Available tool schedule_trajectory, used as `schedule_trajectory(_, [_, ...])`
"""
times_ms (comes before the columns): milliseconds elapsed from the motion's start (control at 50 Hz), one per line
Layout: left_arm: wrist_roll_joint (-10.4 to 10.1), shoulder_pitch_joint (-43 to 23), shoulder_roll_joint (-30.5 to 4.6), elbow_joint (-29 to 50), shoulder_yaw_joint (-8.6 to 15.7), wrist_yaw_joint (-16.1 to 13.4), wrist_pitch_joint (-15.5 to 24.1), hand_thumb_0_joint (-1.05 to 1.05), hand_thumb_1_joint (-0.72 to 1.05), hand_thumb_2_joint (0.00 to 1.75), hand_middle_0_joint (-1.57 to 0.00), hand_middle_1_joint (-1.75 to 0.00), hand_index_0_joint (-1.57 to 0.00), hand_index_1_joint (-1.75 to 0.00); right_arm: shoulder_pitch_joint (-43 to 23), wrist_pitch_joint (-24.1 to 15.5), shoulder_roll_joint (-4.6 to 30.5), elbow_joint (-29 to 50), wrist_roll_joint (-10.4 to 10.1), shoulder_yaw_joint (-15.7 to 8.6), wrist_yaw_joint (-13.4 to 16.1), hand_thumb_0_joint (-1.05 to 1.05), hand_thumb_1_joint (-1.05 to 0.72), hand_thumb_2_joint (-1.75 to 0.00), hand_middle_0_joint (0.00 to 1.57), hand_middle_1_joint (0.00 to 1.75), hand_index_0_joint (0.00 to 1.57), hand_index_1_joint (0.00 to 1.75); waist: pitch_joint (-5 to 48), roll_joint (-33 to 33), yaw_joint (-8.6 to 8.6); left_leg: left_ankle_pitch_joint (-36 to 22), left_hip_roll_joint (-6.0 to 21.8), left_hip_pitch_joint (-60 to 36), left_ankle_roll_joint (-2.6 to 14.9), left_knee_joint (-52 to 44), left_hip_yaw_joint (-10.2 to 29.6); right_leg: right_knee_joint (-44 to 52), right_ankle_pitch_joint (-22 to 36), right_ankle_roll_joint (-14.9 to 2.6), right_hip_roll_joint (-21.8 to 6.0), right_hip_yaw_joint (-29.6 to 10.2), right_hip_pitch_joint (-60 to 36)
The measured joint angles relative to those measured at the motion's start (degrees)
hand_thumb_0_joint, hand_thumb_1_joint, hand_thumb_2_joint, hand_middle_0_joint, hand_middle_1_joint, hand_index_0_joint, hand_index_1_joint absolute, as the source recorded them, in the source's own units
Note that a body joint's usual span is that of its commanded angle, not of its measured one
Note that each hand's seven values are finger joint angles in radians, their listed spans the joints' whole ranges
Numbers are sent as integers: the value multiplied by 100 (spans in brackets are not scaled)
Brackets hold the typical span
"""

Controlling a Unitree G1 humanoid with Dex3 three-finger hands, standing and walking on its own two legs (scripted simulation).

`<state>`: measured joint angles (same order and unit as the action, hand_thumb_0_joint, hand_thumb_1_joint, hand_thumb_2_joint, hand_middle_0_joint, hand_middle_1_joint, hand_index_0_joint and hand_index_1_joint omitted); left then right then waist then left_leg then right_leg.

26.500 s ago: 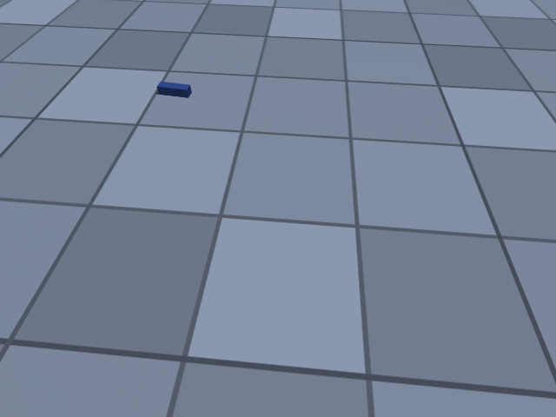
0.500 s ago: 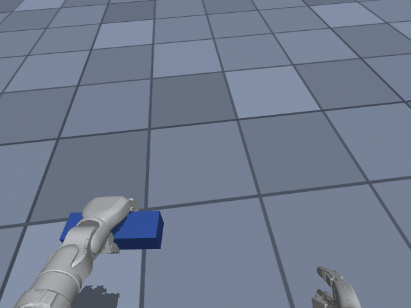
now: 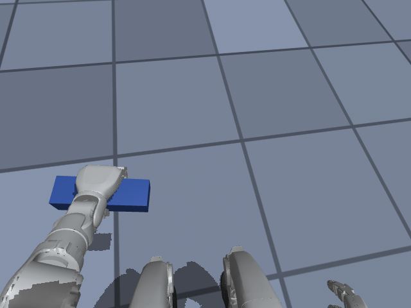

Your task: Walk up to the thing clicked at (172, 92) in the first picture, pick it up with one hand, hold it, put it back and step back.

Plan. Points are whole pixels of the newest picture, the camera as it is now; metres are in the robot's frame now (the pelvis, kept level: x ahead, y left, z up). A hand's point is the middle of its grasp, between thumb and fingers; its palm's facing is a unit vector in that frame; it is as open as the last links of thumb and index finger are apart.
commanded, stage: crouch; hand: left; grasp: from above
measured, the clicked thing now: (104, 194) +0.38 +0.21 -0.14
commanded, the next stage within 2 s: lower in 1.40 s
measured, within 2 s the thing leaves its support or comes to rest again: neither
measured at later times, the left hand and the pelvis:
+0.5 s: hand (129, 209) +0.40 +0.20 -0.35, palm faces -0.49 +0.04 -0.87, open 9.6 cm; pelvis -0.02 +0.00 -0.19, yaw +0 degrees
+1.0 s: hand (136, 207) +0.43 +0.20 -0.45, palm faces -0.49 +0.02 -0.87, open 9.6 cm; pelvis -0.03 -0.01 -0.26, yaw -2 degrees
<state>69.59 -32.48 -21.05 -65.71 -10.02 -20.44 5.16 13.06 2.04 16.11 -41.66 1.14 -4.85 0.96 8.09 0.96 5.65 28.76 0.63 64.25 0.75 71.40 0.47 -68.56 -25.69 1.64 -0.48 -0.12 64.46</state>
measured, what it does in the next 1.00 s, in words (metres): lowers itself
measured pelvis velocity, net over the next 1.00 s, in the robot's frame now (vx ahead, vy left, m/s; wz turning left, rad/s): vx -0.03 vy -0.01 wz -0.04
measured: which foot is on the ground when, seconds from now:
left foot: down 0.00-1.00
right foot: down 0.00-1.00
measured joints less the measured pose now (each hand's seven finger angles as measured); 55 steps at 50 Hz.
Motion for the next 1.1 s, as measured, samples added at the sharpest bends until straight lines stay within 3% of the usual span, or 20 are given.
schedule_trajectory(180, [-57, -661, -188, -295, 344, -98, -185, -1, 0, 62, -68, -67, -70, -63, 152, -139, -136, -93, 116, 48, 63, 0, -90, -89, 20, 30, 20, 30, 234, 153, 304, 495, -39, 2199, 36, 1857, 2, -1852, -486, 25, -25, -34, 2200])
schedule_trajectory(340, [-156, -1066, -354, -601, 537, 28, -71, -1, 0, 63, -68, -67, -70, -63, 23, -333, -280, -93, 217, 214, -48, 0, -90, -89, 20, 30, 21, 30, 243, 233, 433, 735, -95, 3581, 36, 2994, 62, -2989, -756, 24, -67, 2, 3552])
schedule_trajectory(460, [56, -1167, -497, -639, 692, -31, 245, -1, -1, 63, -69, -67, -71, -63, -148, -494, -254, -73, 330, 298, -227, 0, -90, -89, 20, 30, 21, 30, 269, 191, 473, 927, -143, 4391, -16, 3729, 165, -3713, -975, -5, -104, 84, 4324])
schedule_trajectory(580, [285, -1396, -645, -753, 846, -292, 392, -1, -1, 63, -70, -66, -71, -62, -347, -611, -169, -7, 470, 298, -405, 0, -91, -89, 20, 30, 21, 30, 166, 107, 515, 1072, -171, 4929, -74, 4298, 258, -4271, -1132, -50, -121, 160, 4838])
schedule_trajectory(700, [345, -1762, -809, -1085, 962, -484, 307, -1, -2, 63, -70, -66, -72, -61, -477, -669, -114, 72, 566, 309, -532, 0, -91, -90, 20, 30, 21, 30, 31, 54, 606, 1156, -167, 5288, -110, 4695, 326, -4647, -1200, -82, -107, 214, 5192])
schedule_trajectory(880, [254, -1996, -1002, -1288, 1086, -363, 277, -1, -2, 63, -70, -66, -72, -61, -441, -600, -120, 91, 599, 363, -675, 0, -92, -90, 20, 30, 21, 30, -159, 37, 726, 1258, -120, 5626, -104, 5160, 379, -5047, -1233, -69, -48, 251, 5535])
schedule_trajectory(1100, [428, -2148, -1201, -1602, 1168, -404, 499, -1, -2, 63, -70, -65, -72, -61, -249, -602, -99, -15, 644, 446, -804, 0, -92, -90, 20, 30, 21, 30, -321, 18, 860, 1234, -129, 6091, -81, 5693, 378, -5541, -1183, -34, -35, 231, 5987])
